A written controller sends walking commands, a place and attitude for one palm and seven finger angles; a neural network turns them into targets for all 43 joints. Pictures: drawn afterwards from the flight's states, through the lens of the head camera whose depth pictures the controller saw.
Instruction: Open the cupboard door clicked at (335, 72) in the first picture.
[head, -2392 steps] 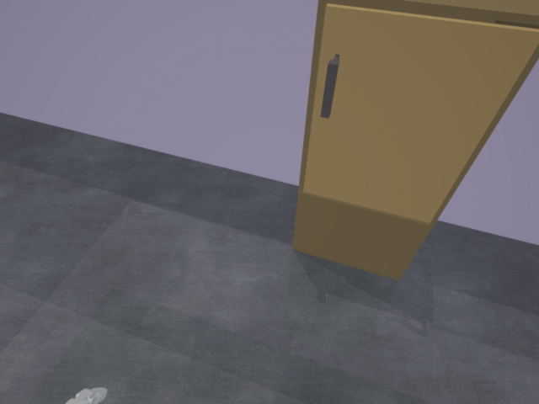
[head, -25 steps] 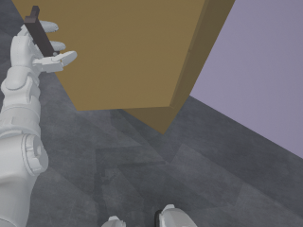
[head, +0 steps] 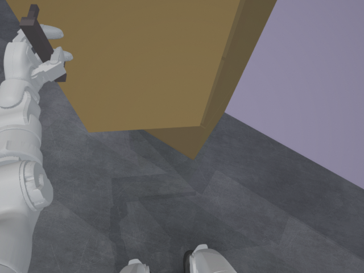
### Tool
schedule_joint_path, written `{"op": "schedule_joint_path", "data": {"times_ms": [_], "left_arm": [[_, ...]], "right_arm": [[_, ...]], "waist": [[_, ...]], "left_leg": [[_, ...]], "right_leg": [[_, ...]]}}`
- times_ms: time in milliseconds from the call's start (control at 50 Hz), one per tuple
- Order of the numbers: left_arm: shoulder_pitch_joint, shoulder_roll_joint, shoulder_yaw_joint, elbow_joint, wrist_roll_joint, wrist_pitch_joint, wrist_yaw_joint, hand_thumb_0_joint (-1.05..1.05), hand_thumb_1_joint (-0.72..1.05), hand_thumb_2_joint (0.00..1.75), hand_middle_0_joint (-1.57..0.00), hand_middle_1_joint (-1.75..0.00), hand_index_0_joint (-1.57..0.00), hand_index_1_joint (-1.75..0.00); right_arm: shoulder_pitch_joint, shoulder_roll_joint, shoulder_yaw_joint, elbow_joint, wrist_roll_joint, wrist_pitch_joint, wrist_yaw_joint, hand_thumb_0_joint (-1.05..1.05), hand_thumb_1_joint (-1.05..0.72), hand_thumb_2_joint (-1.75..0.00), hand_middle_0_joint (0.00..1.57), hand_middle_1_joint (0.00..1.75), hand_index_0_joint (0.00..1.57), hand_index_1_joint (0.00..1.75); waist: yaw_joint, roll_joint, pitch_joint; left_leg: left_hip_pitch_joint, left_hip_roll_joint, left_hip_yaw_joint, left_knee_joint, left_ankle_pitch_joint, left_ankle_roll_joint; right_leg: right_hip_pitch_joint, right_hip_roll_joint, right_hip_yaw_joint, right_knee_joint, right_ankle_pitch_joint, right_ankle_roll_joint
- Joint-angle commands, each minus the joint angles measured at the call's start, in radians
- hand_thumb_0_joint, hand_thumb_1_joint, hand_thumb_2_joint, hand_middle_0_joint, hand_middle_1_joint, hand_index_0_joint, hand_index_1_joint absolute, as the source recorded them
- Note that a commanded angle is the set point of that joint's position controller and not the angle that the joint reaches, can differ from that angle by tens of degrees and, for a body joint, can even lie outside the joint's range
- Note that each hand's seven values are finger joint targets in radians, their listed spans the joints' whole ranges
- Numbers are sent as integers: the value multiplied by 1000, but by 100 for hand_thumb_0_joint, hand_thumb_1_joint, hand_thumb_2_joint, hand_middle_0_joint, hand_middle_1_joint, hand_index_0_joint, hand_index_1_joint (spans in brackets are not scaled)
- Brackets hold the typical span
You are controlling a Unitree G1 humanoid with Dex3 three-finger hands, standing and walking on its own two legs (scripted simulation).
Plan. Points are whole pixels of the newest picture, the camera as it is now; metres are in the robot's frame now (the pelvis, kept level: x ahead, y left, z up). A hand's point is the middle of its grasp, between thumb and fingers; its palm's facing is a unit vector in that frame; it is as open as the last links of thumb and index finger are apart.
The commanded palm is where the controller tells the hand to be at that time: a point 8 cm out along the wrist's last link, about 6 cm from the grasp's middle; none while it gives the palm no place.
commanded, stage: pull the door open along its arc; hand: left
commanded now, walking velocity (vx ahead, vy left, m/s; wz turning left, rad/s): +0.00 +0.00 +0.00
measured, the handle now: (48, 46) +0.58 +0.22 +0.10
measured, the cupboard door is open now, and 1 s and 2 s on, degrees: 38 81 80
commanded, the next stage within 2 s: open thumb and fingers to let go in 0.82 s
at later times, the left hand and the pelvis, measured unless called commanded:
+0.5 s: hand (74, 120) +0.40 +0.15 +0.10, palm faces +0.18 -0.98 +0.08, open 5.9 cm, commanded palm +0.33 +0.20 +0.10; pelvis +0.01 +0.00 +0.02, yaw -1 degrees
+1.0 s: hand (137, 178) +0.28 +0.05 +0.11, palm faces +0.40 -0.92 -0.03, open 6.0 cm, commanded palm +0.24 +0.10 +0.10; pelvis +0.00 -0.04 +0.02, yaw +4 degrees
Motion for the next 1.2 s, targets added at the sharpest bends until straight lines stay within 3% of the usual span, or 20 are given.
{"op": "schedule_joint_path", "data": {"times_ms": [0, 140, 160, 260, 320, 340, 360, 380, 400, 440, 480, 500, 540, 600, 640, 720, 860, 900, 980, 1180], "left_arm": [[-364, 247, 37, -257, -33, -70, -13, 0, 90, 90, -40, -135, -40, -135], [-96, 193, 53, -386, -87, -58, -20, 0, 90, 90, -40, -135, -40, -135], [-61, 187, 54, -434, -93, -56, -19, 0, 90, 90, -40, -135, -40, -135], [219, 78, 18, -635, -143, -29, -7, 0, 90, 90, -40, -135, -40, -135], [376, -19, -31, -772, -167, -3, 7, 0, 90, 90, -40, -135, -40, -135], [378, -41, 90, -899, -217, 3, 152, 0, 90, 90, -40, -135, -40, -135], [475, -182, -23, -946, -198, 21, 225, 0, 90, 90, -40, -135, -40, -135], [535, -249, -76, -1003, -176, 31, 277, 0, 90, 90, -40, -135, -40, -135], [597, -237, -45, -1063, -159, 38, 348, 0, 90, 90, -40, -135, -40, -135], [654, -288, -102, -1140, -89, 57, 464, 0, 90, 90, -40, -135, -40, -135], [702, -349, -163, -1241, -24, 78, 560, 0, 90, 90, -40, -135, -40, -135], [725, -391, -210, -1277, -1, 90, 593, 0, 90, 90, -40, -135, -40, -135], [786, -411, -217, -1305, 23, 121, 668, 0, 90, 90, -40, -135, -40, -135], [864, -486, -288, -1400, 56, 154, 743, 0, 90, 90, -40, -135, -40, -135], [955, -495, -310, -1430, 75, 170, 765, 0, 90, 90, -40, -135, -40, -135], [1085, -548, -390, -1547, 94, 187, 767, 0, 90, 90, -40, -135, -40, -135], [928, -683, -582, -1531, 161, 205, 831, 0, 90, 90, -40, -135, -40, -135], [836, -756, -667, -1505, 175, 205, 844, 0, 90, 90, -40, -135, -40, -135], [816, -701, -611, -1461, 147, 192, 829, 0, 62, 78, -38, -132, -38, -132], [743, -648, -529, -1327, 93, 169, 760, 0, -8, 48, -33, -124, -33, -124]], "right_arm": [[185, -179, -74, -56, 2, -6, -7, 0, -90, -90, 20, 30, 20, 30], [141, -173, -86, -113, 15, 3, 2, 0, -90, -90, 20, 30, 20, 30], [127, -168, -88, -120, 21, 3, 4, 0, -90, -90, 20, 30, 20, 30], [60, -141, -95, -163, 37, -13, 15, 0, -90, -90, 20, 30, 20, 30], [8, -131, -96, -185, 44, -32, 23, 0, -90, -90, 20, 30, 20, 30], [-40, -97, -99, -196, 44, -47, 28, 0, -90, -90, 20, 30, 20, 30], [-58, -85, -96, -196, 40, -63, 39, 0, -90, -90, 20, 30, 20, 30], [-58, -82, -100, -185, 37, -76, 48, 0, -90, -90, 20, 30, 20, 30], [-71, -81, -106, -179, 31, -81, 55, 0, -90, -90, 20, 30, 20, 30], [-109, -74, -103, -177, 19, -77, 59, 0, -90, -90, 20, 30, 20, 30], [-162, -53, -99, -187, 7, -70, 57, 0, -90, -90, 20, 30, 20, 30], [-182, -47, -95, -192, 2, -65, 53, 0, -90, -90, 20, 30, 20, 30], [-227, -41, -90, -198, -8, -47, 34, 0, -90, -90, 20, 30, 20, 30], [-299, -10, -74, -212, -17, -28, 11, 0, -90, -90, 20, 30, 20, 30], [-320, -1, -70, -215, -21, -13, -5, 0, -90, -90, 20, 30, 20, 30], [-366, 24, -57, -227, -25, 7, -13, 0, -90, -90, 20, 30, 20, 30], [-403, 32, -52, -213, -48, -4, -16, 0, -90, -90, 20, 30, 20, 30], [-409, 32, -52, -195, -50, -18, -11, 0, -90, -90, 20, 30, 20, 30], [-403, 28, -55, -181, -48, -33, -24, 0, -90, -90, 20, 30, 20, 30], [-402, 16, -54, -157, -39, -53, -48, 0, -90, -90, 20, 30, 20, 30]], "waist": [[26, 130, -515], [89, 43, -513], [102, 68, -520], [157, 48, -478], [168, -2, -428], [243, 26, -416], [223, 53, -404], [210, 32, -390], [228, 3, -391], [220, -36, -351], [232, 6, -351], [226, -14, -329], [235, -81, -297], [250, -60, -260], [249, -112, -232], [252, -54, -178], [202, -72, -121], [175, -83, -127], [196, -115, -185], [211, -169, -155]], "left_leg": [[267, -27, -63, -73, 526, -2], [244, -28, -40, -106, 573, 7], [256, -27, -35, -114, 595, 4], [252, -24, -13, -154, 660, 10], [262, -27, -6, -180, 622, 8], [278, -35, -13, -181, 646, -11], [319, -29, -11, -193, 675, -24], [345, -22, -13, -191, 709, -30], [339, -22, -12, -192, 704, -33], [332, -24, -10, -206, 639, -30], [348, -29, -6, -221, 592, -34], [359, -27, -8, -231, 570, -35], [351, -30, -10, -248, 480, -30], [365, -40, -7, -270, 416, -28], [379, -39, -9, -278, 388, -24], [411, -41, -4, -289, 389, -23], [425, -52, -31, -245, 322, -17], [424, -56, -39, -221, 301, -15], [406, -69, -39, -223, 272, -15], [366, -74, -43, -250, 193, -13]], "right_leg": [[332, 18, 57, -25, 450, 0], [453, 17, 58, -33, 536, -4], [469, 13, 63, -35, 555, -3], [550, -5, 70, -46, 635, -9], [570, -8, 62, -62, 620, -4], [550, 3, 37, -81, 590, -5], [533, 3, 25, -80, 560, -1], [515, 1, 17, -85, 560, 1], [531, -1, 17, -86, 560, -1], [553, -5, 17, -90, 539, -4], [571, -16, 23, -92, 504, -7], [573, -19, 21, -100, 490, -8], [604, -26, 30, -126, 448, -9], [637, -38, 43, -156, 404, -9], [661, -42, 54, -186, 391, -7], [674, -47, 66, -204, 413, -13], [573, -61, 76, -216, 314, -6], [535, -70, 80, -216, 282, 0], [578, -88, 109, -232, 276, 14], [597, -118, 181, -319, 126, 29]]}}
